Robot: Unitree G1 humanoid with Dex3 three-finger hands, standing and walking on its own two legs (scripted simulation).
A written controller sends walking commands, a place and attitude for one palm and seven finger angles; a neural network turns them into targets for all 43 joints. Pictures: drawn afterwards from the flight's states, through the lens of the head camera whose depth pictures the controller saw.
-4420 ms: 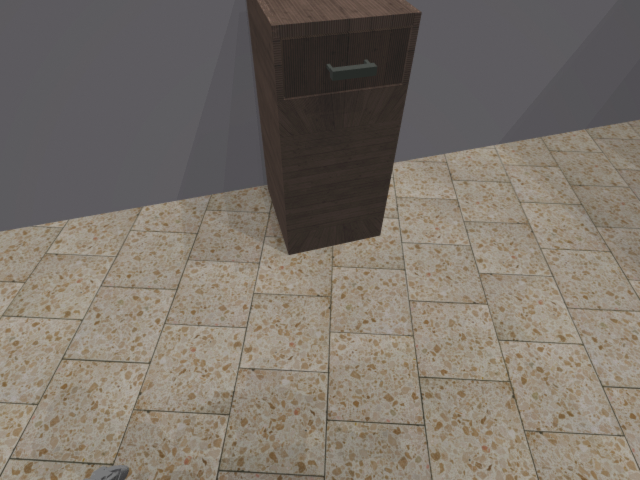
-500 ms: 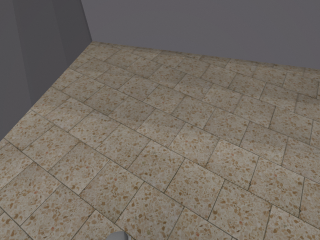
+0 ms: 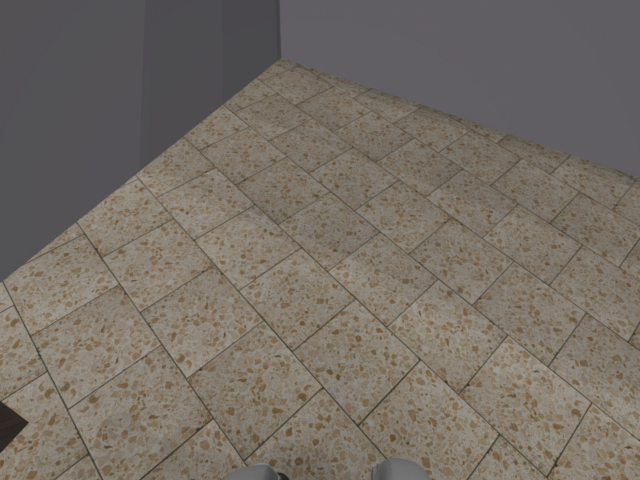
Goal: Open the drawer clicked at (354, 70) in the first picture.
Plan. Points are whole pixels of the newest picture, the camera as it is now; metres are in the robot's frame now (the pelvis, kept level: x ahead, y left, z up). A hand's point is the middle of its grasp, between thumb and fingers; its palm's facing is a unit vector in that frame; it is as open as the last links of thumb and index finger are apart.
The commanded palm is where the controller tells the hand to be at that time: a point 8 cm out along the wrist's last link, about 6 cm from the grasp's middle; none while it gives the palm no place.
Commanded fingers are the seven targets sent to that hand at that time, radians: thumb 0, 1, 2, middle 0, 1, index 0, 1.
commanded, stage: turn to face it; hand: left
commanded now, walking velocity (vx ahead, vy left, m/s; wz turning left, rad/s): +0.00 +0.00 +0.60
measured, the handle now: out of the picture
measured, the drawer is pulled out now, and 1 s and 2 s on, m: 0.00 0.00 0.00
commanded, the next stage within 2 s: take the last steps up to it in 1.70 s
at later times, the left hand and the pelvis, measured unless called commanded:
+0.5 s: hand out of the picture +0.03 +0.12 -0.14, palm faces +0.33 -0.91 -0.26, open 7.4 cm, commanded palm none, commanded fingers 0.00 0.90 0.90 -0.20 -0.30 -0.20 -0.30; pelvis +0.02 -0.08 +0.01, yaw +20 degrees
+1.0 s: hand out of the picture -0.05 +0.19 -0.15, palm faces +0.62 -0.74 -0.25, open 7.4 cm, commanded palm none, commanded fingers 0.00 0.90 0.90 -0.20 -0.30 -0.20 -0.30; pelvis +0.01 -0.05 +0.01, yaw +37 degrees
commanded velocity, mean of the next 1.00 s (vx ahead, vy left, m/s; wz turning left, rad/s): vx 0.00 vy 0.00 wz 0.60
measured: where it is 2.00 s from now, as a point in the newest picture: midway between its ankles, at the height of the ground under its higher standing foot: outside the picture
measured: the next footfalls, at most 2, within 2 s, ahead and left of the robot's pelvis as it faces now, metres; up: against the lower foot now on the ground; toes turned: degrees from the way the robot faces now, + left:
right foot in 0.24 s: +0.08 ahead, -0.17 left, +0.00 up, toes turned +7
left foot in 0.70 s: -0.02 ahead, +0.06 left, +0.00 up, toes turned +35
